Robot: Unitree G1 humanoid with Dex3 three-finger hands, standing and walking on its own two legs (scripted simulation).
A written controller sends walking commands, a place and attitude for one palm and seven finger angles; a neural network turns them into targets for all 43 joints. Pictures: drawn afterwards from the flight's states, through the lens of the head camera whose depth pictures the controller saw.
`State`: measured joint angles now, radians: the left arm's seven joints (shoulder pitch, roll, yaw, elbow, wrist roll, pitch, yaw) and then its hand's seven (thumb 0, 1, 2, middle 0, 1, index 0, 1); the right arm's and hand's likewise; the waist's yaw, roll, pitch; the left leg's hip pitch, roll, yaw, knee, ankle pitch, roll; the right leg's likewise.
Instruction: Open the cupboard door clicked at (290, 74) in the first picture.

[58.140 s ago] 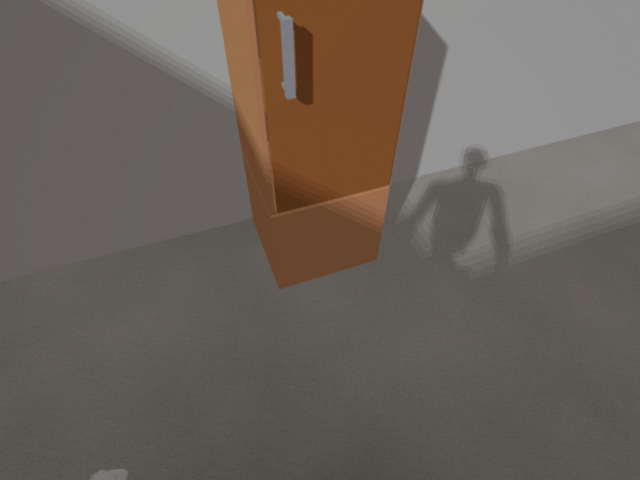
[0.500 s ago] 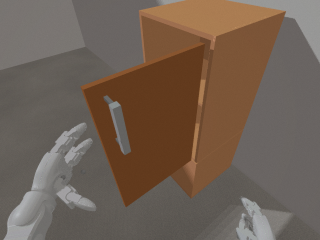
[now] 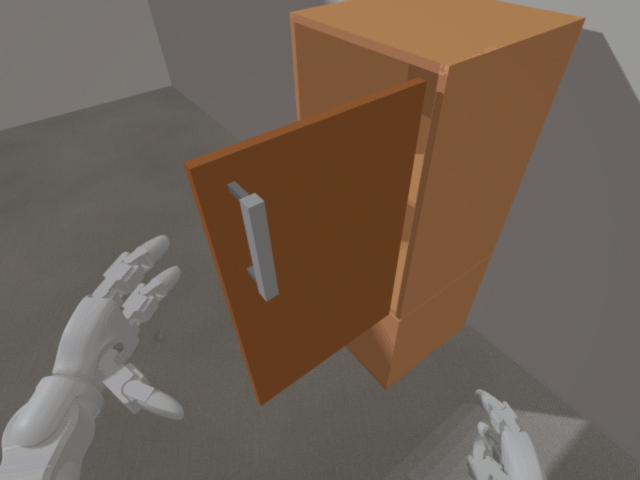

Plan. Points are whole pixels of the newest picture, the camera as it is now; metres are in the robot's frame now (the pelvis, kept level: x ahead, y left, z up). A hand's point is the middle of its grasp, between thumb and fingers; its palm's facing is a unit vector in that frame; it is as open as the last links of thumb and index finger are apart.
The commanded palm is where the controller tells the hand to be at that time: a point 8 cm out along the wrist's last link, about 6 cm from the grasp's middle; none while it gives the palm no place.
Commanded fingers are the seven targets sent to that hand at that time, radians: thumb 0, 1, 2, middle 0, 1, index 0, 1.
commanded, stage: draw the hand back to the body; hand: left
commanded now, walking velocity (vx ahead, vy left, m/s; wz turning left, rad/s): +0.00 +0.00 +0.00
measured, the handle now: (253, 243) +0.37 +0.13 +0.13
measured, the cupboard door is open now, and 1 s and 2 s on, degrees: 91 91 91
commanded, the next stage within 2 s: step back with the hand held close in 1.30 s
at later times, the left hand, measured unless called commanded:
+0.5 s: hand (116, 331) +0.22 +0.24 +0.14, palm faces +0.31 -0.90 -0.31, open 14.1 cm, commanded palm +0.18 +0.29 +0.16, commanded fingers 0.00 0.20 0.60 -0.17 -0.30 -0.17 -0.30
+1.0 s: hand (102, 298) +0.25 +0.26 +0.16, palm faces +0.40 -0.83 -0.39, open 8.3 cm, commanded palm +0.20 +0.30 +0.17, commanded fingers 0.00 0.90 0.90 -0.20 -0.30 -0.20 -0.30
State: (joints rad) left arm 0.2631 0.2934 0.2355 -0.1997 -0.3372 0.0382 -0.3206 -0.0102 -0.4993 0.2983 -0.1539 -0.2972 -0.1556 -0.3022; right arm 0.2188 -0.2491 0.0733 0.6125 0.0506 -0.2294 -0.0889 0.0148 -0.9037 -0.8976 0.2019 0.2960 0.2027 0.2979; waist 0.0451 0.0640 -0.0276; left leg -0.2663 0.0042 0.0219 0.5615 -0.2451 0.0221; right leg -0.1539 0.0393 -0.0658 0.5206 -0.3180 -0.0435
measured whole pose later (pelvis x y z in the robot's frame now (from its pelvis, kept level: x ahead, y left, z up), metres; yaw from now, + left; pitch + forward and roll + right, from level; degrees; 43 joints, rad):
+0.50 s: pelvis +0.01 +0.02 +0.01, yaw -1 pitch -4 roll -1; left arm 0.41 0.30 0.20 -0.35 -0.07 -0.06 0.08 -0.01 -0.13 0.46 -0.17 -0.30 -0.17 -0.30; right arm 0.18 -0.23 0.06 0.66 -0.01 -0.13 -0.08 0.01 -0.90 -0.90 0.20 0.30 0.20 0.30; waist 0.07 0.05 0.04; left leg -0.14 -0.01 0.04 0.41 -0.20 0.04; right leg -0.02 0.03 -0.04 0.34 -0.24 -0.02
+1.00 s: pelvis +0.04 +0.01 +0.01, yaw -2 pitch -4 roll +0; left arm 0.42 0.35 0.31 -0.33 -0.07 -0.06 0.10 0.01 0.72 0.82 -0.21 -0.30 -0.21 -0.30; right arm 0.17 -0.24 0.02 0.64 -0.01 -0.05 -0.06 0.01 -0.91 -0.90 0.20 0.30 0.20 0.30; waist 0.07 0.05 0.02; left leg -0.10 0.00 0.06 0.38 -0.23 0.03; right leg 0.02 0.03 -0.02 0.31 -0.26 -0.03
